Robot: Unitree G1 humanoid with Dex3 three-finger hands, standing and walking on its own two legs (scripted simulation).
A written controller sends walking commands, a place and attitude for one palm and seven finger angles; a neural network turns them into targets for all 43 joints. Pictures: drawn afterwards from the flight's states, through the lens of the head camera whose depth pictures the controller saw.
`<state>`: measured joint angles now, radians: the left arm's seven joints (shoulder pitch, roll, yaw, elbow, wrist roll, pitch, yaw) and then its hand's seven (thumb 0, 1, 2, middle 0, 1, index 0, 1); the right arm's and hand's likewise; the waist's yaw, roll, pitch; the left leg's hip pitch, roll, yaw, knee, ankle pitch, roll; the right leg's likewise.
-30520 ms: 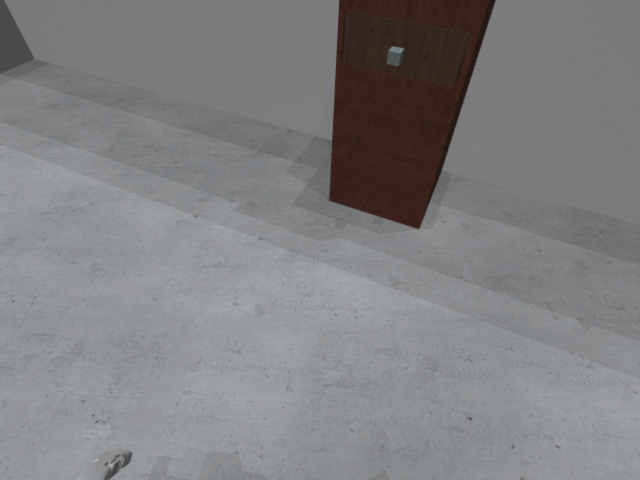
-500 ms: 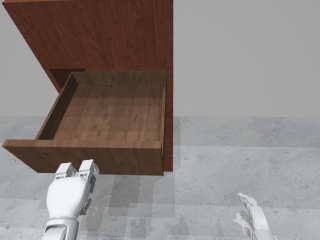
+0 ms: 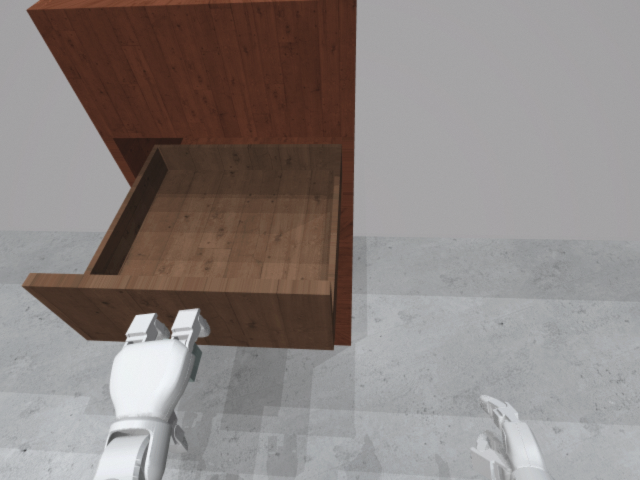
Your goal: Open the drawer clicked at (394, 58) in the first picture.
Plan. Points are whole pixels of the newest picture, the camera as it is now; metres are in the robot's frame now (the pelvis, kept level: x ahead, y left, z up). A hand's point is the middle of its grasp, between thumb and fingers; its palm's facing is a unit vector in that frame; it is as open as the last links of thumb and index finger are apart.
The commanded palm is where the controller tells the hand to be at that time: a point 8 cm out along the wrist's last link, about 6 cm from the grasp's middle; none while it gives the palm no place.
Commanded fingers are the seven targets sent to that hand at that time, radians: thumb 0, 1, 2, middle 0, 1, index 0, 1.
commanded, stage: lift the hand off the handle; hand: left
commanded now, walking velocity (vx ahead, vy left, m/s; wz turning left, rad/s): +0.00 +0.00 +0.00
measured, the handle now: (183, 346) +0.27 +0.22 +0.00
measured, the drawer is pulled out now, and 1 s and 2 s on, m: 0.30 0.30 0.30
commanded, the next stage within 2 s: draw the hand back to the body in 1.36 s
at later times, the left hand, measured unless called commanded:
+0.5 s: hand (162, 359) +0.24 +0.21 +0.05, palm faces +0.08 -0.10 -0.99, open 13.4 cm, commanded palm +0.21 +0.21 +0.11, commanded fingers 0.00 -0.50 0.30 -0.30 -1.20 -0.30 -1.20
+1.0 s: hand (130, 329) +0.24 +0.22 +0.12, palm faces +0.09 -0.10 -0.99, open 13.8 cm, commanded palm +0.20 +0.22 +0.18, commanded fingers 0.00 -0.50 0.30 -0.30 -1.20 -0.30 -1.20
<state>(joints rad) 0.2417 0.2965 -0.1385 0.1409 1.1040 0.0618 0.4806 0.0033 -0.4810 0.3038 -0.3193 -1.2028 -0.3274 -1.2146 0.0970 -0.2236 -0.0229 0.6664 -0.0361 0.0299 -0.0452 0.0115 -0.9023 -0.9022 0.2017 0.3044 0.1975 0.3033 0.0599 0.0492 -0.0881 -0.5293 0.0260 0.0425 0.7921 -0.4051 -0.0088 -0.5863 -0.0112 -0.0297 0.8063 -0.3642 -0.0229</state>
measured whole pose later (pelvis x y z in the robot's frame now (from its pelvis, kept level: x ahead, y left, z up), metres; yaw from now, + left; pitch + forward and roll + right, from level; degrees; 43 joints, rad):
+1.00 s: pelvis +0.02 +0.00 +0.03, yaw +1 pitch -1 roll +0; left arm 0.27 0.41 -0.13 -0.29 0.96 0.18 0.13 0.00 -0.49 0.30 -0.32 -1.20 -0.32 -1.21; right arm 0.04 -0.24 0.03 0.64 -0.01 0.09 -0.02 0.01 -0.90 -0.90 0.20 0.30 0.20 0.30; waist 0.12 0.11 -0.01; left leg -0.18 0.02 0.03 0.48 -0.29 -0.01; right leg -0.24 -0.01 -0.04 0.51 -0.26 -0.02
